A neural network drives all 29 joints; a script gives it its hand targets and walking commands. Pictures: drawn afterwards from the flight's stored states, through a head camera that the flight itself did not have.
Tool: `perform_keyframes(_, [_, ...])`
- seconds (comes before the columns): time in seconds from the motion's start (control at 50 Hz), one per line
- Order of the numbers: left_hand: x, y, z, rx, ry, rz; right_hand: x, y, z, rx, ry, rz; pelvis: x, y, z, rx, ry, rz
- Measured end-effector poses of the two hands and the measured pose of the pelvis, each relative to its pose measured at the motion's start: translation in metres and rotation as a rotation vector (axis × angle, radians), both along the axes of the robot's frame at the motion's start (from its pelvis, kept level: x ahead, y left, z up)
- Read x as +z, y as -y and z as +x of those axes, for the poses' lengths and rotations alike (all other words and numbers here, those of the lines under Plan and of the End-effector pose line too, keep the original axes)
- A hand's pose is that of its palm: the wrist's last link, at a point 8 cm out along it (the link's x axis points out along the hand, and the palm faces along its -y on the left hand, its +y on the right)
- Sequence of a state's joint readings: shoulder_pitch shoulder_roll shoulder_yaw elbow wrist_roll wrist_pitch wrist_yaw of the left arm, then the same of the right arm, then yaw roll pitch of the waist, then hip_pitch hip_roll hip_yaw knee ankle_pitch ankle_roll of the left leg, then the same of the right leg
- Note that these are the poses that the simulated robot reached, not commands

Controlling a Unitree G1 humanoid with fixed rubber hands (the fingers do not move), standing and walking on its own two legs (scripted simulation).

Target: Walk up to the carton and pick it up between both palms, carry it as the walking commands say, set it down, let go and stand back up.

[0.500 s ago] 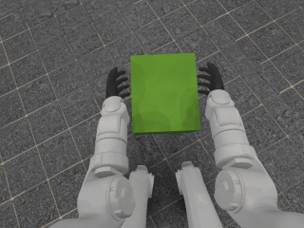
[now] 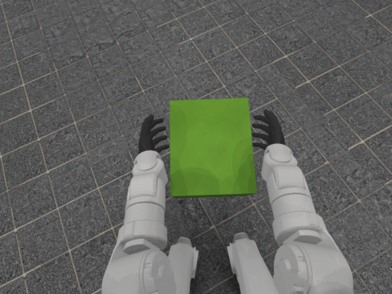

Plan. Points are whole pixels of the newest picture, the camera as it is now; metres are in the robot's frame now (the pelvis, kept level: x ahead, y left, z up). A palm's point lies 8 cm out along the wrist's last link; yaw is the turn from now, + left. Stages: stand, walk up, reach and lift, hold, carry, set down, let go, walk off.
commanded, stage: reach and lift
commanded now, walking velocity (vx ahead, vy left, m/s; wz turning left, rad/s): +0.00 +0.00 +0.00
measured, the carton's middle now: (209, 151) +0.44 +0.00 -0.13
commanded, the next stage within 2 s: none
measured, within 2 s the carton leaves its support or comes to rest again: neither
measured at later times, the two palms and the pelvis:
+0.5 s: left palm (135, 150) +0.38 +0.13 +0.03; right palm (283, 143) +0.38 -0.13 +0.02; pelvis +0.02 +0.00 +0.06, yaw -1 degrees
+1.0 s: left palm (115, 143) +0.37 +0.14 +0.11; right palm (297, 139) +0.36 -0.13 +0.10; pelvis +0.03 +0.00 +0.11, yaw -1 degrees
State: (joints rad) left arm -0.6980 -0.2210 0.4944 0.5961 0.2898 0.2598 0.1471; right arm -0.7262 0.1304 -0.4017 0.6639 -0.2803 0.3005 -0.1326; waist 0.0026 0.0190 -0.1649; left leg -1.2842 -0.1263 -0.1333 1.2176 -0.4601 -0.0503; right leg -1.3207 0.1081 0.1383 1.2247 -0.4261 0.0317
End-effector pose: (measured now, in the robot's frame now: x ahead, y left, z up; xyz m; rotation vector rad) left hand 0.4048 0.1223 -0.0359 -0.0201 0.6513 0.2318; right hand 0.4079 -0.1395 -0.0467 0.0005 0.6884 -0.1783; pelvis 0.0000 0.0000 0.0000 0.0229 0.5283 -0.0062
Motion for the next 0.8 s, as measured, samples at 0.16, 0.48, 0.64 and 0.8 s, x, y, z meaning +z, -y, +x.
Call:
perform_keyframes(0.16, [0.022, -0.002, -0.007, 0.0, -0.001, -0.002, 0.023, -0.002, -0.007, -0.003, 0.0, 0.005, 0.022, 0.0, 0.006, -0.001, 0.038, -0.002])
perform_keyframes(0.48, [0.066, -0.006, -0.022, -0.012, -0.009, 0.0, 0.068, -0.004, -0.022, -0.003, -0.004, 0.011, 0.062, -0.002, 0.016, -0.006, 0.124, -0.008])
perform_keyframes(0.64, [0.088, -0.009, -0.026, -0.027, -0.013, 0.011, 0.09, -0.007, -0.03, 0.004, -0.005, 0.018, 0.08, -0.002, 0.019, -0.006, 0.18, -0.01])
perform_keyframes(0.8, [0.111, -0.012, -0.031, -0.044, -0.016, 0.02, 0.112, -0.008, -0.039, 0.01, -0.005, 0.023, 0.095, -0.002, 0.023, -0.007, 0.245, -0.013])
